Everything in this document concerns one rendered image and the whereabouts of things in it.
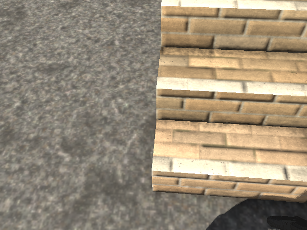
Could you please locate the right robot hand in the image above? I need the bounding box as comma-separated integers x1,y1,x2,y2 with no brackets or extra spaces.
267,216,307,230

